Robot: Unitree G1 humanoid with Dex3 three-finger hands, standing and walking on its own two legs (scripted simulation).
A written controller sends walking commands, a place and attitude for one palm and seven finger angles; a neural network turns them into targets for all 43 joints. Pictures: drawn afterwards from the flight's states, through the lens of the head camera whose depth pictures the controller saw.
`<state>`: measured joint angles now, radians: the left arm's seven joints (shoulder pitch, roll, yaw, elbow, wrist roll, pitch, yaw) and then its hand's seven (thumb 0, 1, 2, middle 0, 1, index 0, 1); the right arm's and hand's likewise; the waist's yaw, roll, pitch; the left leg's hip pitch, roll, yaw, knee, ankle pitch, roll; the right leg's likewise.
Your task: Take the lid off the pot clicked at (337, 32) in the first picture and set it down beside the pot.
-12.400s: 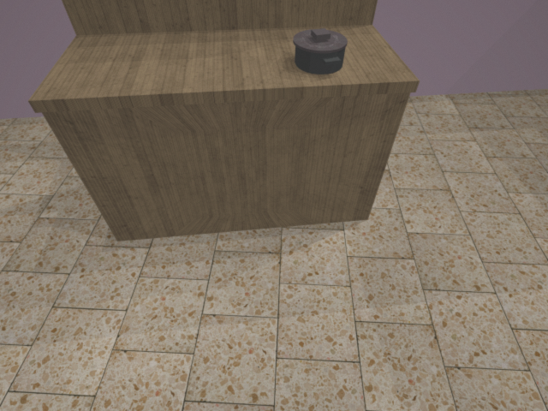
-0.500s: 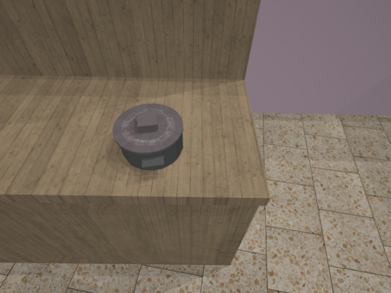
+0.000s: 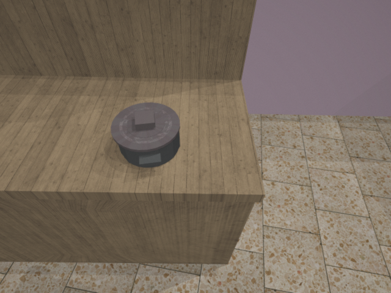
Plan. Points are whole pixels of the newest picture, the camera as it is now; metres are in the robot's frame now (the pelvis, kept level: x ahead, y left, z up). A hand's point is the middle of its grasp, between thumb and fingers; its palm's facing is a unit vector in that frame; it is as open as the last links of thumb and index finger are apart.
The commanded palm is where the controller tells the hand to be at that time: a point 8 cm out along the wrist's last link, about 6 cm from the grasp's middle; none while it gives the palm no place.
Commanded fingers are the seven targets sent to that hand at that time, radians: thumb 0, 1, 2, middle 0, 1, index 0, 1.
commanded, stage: lift the closed hand beside the body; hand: left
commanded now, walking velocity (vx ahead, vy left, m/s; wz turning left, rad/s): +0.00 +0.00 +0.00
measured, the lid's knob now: (145, 119) +0.50 +0.17 +0.06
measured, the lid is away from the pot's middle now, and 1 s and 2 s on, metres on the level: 0.00 0.00 0.00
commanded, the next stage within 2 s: raise the hand higher, near the body in 0.70 s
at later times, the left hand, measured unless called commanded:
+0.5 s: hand out of the picture +0.10 +0.20 -0.04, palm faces +0.20 -0.95 -0.22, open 4.3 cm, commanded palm +0.05 +0.25 -0.01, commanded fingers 0.00 0.90 0.90 -1.17 -1.36 -1.17 -1.36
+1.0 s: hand out of the picture +0.10 +0.25 +0.02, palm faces +0.27 -0.89 -0.38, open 3.1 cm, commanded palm +0.04 +0.29 +0.06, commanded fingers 0.00 0.90 0.90 -1.30 -1.50 -1.30 -1.50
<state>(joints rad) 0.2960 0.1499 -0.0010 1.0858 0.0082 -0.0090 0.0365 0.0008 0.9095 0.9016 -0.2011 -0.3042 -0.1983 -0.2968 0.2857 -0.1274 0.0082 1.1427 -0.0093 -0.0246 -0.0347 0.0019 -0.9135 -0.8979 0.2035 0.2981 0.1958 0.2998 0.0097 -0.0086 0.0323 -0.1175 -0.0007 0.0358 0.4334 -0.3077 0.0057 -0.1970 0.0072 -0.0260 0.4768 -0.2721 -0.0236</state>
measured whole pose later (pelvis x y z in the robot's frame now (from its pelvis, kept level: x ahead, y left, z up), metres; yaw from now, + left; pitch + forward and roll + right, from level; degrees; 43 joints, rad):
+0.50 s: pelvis -0.04 +0.00 -0.01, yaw +3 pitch -1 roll +0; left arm 0.53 0.21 0.02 0.05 -0.02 -0.05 0.07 0.00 0.90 0.90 -0.76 -0.91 -0.75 -0.90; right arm 0.09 -0.26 -0.02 0.55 0.02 -0.18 -0.05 0.01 -0.91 -0.90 0.20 0.30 0.19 0.30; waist 0.03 -0.01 -0.01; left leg -0.23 -0.01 -0.01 0.55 -0.29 0.01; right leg -0.26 0.00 -0.08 0.52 -0.24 -0.02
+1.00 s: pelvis -0.02 +0.02 +0.00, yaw +2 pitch -3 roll -1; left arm 0.70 0.27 0.12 -0.24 -0.01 -0.01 0.08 0.01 0.90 0.90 -1.29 -1.50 -1.29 -1.49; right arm 0.23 -0.20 0.01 0.65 -0.01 -0.16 -0.05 0.01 -0.90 -0.90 0.21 0.30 0.20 0.30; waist 0.06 0.04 0.02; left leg -0.14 -0.02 0.00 0.49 -0.31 0.03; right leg -0.17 -0.02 -0.06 0.47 -0.25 0.00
